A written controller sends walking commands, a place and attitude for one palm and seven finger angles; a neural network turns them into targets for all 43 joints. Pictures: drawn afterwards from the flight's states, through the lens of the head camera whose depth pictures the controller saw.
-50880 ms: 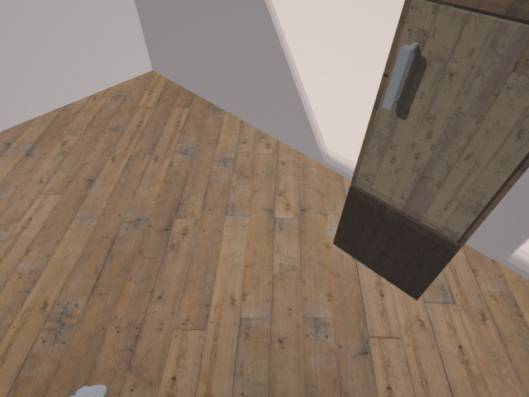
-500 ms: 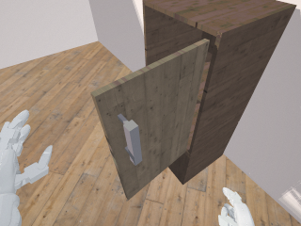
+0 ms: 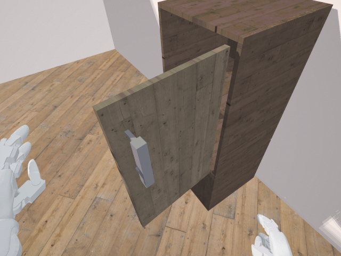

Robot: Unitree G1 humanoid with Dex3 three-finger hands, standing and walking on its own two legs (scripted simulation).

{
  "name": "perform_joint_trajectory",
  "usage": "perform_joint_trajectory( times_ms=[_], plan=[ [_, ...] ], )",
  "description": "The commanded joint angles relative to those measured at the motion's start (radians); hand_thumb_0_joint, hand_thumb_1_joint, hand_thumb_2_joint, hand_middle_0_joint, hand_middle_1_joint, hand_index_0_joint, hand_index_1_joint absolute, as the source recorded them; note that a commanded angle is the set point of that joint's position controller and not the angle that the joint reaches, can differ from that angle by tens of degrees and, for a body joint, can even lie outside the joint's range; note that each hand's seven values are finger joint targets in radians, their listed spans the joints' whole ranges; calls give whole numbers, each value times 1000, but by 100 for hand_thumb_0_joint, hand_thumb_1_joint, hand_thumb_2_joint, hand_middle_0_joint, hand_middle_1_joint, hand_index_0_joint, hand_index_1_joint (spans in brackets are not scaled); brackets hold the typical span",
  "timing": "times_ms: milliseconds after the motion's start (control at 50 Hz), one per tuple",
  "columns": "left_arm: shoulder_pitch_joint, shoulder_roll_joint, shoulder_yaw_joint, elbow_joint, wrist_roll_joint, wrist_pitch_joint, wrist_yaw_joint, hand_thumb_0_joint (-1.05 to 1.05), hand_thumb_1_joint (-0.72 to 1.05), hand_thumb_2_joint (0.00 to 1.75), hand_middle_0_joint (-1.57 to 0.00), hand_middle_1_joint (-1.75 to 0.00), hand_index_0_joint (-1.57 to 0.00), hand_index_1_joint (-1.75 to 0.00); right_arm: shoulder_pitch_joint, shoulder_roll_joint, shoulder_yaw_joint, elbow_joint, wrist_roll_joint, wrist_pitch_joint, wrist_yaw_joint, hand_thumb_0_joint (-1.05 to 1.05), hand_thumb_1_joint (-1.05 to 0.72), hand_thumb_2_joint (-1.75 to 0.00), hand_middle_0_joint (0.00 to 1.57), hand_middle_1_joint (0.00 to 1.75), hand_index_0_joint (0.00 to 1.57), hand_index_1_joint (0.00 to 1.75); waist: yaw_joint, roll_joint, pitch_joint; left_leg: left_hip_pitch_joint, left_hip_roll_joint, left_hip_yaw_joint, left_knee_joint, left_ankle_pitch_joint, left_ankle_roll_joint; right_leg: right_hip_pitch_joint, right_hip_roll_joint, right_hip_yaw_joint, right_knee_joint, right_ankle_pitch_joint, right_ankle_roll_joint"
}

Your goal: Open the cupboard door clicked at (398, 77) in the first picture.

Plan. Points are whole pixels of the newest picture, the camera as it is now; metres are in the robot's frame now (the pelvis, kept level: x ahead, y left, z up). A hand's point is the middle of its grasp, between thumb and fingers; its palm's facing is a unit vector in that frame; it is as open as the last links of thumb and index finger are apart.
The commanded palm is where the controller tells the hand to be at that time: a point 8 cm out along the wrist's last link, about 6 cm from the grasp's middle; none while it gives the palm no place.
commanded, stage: step back with the hand held close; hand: left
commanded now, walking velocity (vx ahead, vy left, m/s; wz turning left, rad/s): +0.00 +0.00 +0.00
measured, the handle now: (138, 159) +0.31 +0.12 +0.09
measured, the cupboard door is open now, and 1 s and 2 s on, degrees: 96 96 96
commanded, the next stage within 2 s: stop stepping back and stand still in 0.96 s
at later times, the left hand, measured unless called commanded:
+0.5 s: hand (7, 210) +0.14 +0.29 +0.15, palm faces +0.34 -0.80 -0.49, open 7.4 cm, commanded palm +0.08 +0.33 +0.17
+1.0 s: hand out of the picture +0.01 +0.35 +0.17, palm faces +0.53 -0.76 -0.38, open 7.4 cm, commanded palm -0.06 +0.38 +0.17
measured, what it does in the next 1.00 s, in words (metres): walks backwards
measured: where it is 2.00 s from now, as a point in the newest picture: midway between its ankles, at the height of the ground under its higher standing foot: outside the picture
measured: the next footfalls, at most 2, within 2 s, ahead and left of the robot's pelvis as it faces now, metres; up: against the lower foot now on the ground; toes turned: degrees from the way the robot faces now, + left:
right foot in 1.10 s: -0.25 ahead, -0.04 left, +0.00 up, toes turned +0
left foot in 1.26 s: -0.13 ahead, +0.17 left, +0.00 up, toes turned +0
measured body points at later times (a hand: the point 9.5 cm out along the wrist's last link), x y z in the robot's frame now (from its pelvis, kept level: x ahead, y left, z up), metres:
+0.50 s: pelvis -0.07 +0.04 -0.01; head -0.04 +0.04 +0.44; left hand +0.12 +0.33 +0.18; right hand +0.11 -0.21 -0.08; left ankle +0.01 +0.14 -0.74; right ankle -0.08 -0.10 -0.74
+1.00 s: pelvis -0.18 +0.07 -0.01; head -0.17 +0.10 +0.43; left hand -0.02 +0.39 +0.19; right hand +0.00 -0.14 -0.09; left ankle -0.01 +0.14 -0.74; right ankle -0.23 -0.06 -0.68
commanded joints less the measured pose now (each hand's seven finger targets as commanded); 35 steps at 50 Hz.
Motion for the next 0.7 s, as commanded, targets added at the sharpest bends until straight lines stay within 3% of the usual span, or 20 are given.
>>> perform_joint_trajectory(
  times_ms=[0, 20, 40, 60, 80, 100, 160, 280, 340, 400, 460, 520, 560, 600, 640, 680],
  plan=[
    [-81, 200, 128, -183, 3, -66, 12, 0, 90, 90, -20, -30, -20, -30, -131, -93, -34, -163, 1, -47, -11, 0, -90, -90, 20, 30, 20, 30, 2, -46, -68, 159, -31, 38, -4, 267, 58, -143, -6, -11, -64, 447, 28],
    [-110, 218, 134, -327, 0, -85, 12, 0, 90, 90, -20, -30, -20, -30, -145, -88, -33, -187, 2, -60, -8, 0, -90, -90, 20, 30, 20, 30, 9, -23, -113, 181, -32, 33, 2, 281, 60, -132, -8, -7, -63, 464, 29],
    [-147, 366, 268, -354, 7, -121, 18, 0, 90, 90, -20, -30, -20, -30, -124, -108, -33, -193, 2, -33, -8, 0, -90, -90, 20, 30, 20, 30, -34, -56, -17, 130, -13, 29, 77, 293, 75, -250, -58, 43, -112, 597, 47],
    [-29, 283, 213, -253, 10, -114, 6, 0, 90, 90, -20, -30, -20, -30, -129, -93, -33, -169, -2, -8, -6, 0, -90, -90, 20, 30, 20, 30, -40, -133, -39, 100, -17, 26, 107, 306, 73, -214, -77, 25, -84, 704, 58],
    [18, 241, 177, -233, 13, -108, -3, 0, 90, 90, -20, -30, -20, -30, -126, -99, -40, -186, 1, 8, -3, 0, -90, -90, 20, 30, 20, 30, -41, -158, -58, 83, -19, 36, 126, 310, 70, -196, -85, 25, -60, 792, 72],
    [26, 242, 176, -255, 14, -112, -5, 0, 90, 90, -20, -30, -20, -30, -130, -102, -45, -197, 3, 20, -3, 0, -90, -90, 20, 30, 20, 30, -40, -126, -85, 71, -20, 37, 128, 324, 70, -170, -89, 18, -32, 840, 74],
    [76, 240, 182, -266, 12, -109, 2, 0, 90, 90, -20, -30, -20, -30, -107, -105, -50, -218, 11, 48, -5, 0, -90, -90, 20, 30, 20, 30, -45, -45, -149, 104, 12, 33, 99, 421, 66, -182, -79, 14, 6, 724, 65],
    [92, 279, 215, -323, 9, -99, 22, 0, 90, 90, -20, -30, -20, -30, -100, -104, -58, -256, 21, 71, -13, 0, -90, -90, 20, 30, 20, 30, -52, -64, -183, 106, 40, 25, 97, 483, 56, -204, -59, 13, 35, 650, 54],
    [104, 286, 221, -350, 6, -102, 32, 0, 90, 90, -20, -30, -20, -30, -100, -106, -58, -265, 22, 68, -15, 0, -90, -90, 20, 30, 20, 30, -51, -28, -177, 74, 49, 10, 77, 435, 53, -215, -52, 17, 43, 540, 47],
    [122, 295, 235, -373, 7, -115, 41, 0, 90, 90, -20, -30, -20, -30, -99, -114, -60, -265, 17, 54, -14, 0, -90, -90, 20, 30, 20, 30, -49, 20, -165, 15, 56, -12, 43, 312, 52, -222, -38, 21, 43, 386, 40],
    [120, 277, 229, -385, 10, -138, 48, 0, 90, 90, -20, -30, -20, -30, -90, -120, -58, -266, 17, 30, -9, 0, -90, -90, 20, 30, 20, 30, -57, 71, -113, -97, 76, -60, -38, 21, 55, -230, -10, 19, 55, 161, 31],
    [135, 262, 248, -380, 22, -161, 52, 0, 90, 90, -20, -30, -20, -30, -91, -130, -57, -268, 10, 2, -8, 0, -90, -90, 20, 30, 20, 30, -52, 150, -75, -332, 126, -141, -176, -313, 85, -108, 33, -1, 163, 35, 29],
    [135, 253, 260, -379, 29, -171, 54, 0, 90, 90, -20, -30, -20, -30, -88, -135, -64, -266, 10, -16, -5, 0, -90, -90, 20, 30, 20, 30, -45, 194, -82, -451, 152, -177, -231, -444, 102, -26, 62, -20, 248, 5, 21],
    [148, 269, 274, -373, 23, -177, 55, 0, 90, 90, -20, -30, -20, -30, -80, -130, -69, -258, 11, -32, -1, 0, -90, -90, 20, 30, 20, 30, -43, 136, -103, -425, 137, -163, -187, -415, 95, -57, 55, -4, 218, -18, 7],
    [151, 255, 251, -390, 21, -184, 54, 0, 90, 90, -20, -30, -20, -30, -65, -118, -69, -247, 11, -45, 5, 0, -90, -90, 20, 30, 20, 30, -55, 54, -99, -318, 74, -98, -77, -357, 59, -203, 17, 50, 92, -114, -14],
    [128, 256, 232, -400, 22, -190, 62, 0, 90, 90, -20, -30, -20, -30, -42, -109, -72, -215, 6, -49, 4, 0, -90, -90, 20, 30, 20, 30, -71, -111, -81, -100, -17, -21, 200, -227, 11, -499, -104, 200, -94, -259, -70]
  ],
)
